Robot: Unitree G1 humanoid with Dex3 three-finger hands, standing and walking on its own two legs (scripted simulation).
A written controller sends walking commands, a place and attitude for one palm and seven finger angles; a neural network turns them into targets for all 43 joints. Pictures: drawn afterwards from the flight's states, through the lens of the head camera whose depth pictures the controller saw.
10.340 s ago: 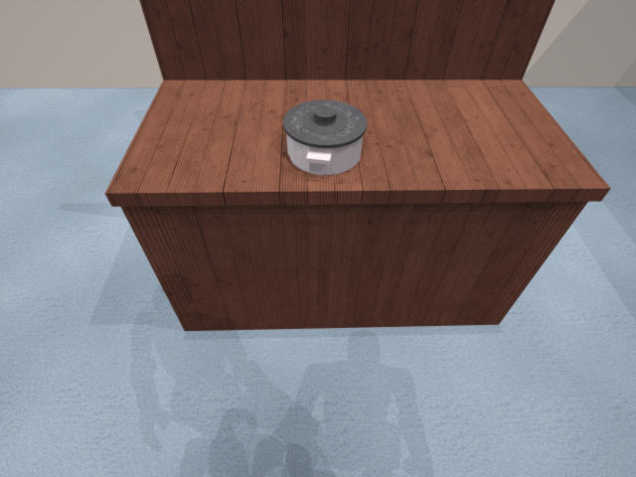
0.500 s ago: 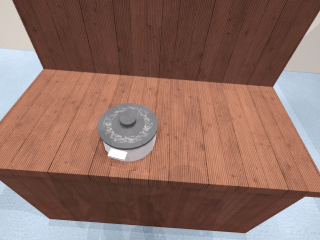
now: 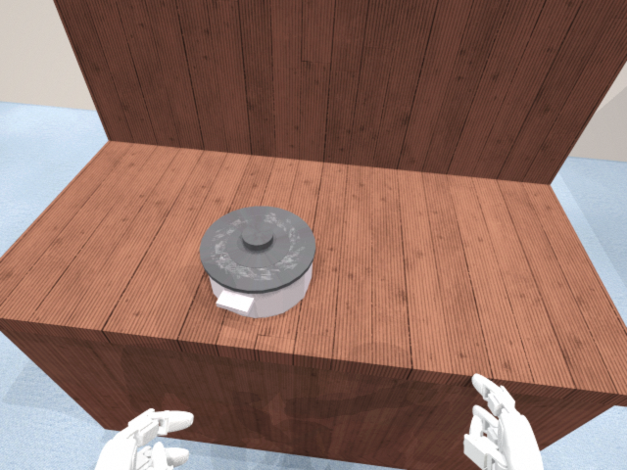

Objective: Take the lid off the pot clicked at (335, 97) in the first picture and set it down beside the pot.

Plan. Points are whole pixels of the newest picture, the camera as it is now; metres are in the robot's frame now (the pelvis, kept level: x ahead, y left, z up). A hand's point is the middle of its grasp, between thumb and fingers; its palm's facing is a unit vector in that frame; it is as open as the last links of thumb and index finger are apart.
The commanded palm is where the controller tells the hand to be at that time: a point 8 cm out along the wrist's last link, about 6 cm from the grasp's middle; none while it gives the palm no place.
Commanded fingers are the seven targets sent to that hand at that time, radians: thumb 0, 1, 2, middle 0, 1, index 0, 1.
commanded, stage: lift the closed hand beside the body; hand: left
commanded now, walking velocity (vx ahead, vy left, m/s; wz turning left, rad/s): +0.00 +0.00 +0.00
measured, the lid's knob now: (257, 236) +0.46 +0.13 +0.02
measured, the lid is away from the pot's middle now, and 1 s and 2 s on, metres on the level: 0.00 0.00 0.00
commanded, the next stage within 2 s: raise the hand higher, near the body in 0.24 s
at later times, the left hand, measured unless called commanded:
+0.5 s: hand (136, 462) +0.14 +0.22 -0.02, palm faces +0.27 -0.88 -0.39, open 3.1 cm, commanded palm +0.09 +0.26 +0.02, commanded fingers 0.00 0.90 0.90 -1.30 -1.50 -1.30 -1.50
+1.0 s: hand (119, 395) +0.18 +0.23 +0.06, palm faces +0.28 -0.86 -0.43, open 3.1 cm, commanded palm +0.13 +0.26 +0.10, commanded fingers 0.00 0.90 0.90 -1.30 -1.50 -1.30 -1.50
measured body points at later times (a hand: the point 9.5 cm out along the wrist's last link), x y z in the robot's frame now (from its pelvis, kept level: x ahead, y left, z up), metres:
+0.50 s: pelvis +0.02 -0.02 +0.00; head +0.02 -0.04 +0.44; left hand +0.12 +0.26 +0.00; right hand +0.21 -0.24 -0.09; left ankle +0.01 +0.11 -0.73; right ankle +0.00 -0.14 -0.73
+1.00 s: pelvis +0.03 -0.01 +0.00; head +0.03 -0.03 +0.45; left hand +0.16 +0.27 +0.09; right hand +0.21 -0.23 -0.09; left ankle +0.01 +0.11 -0.73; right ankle +0.00 -0.14 -0.73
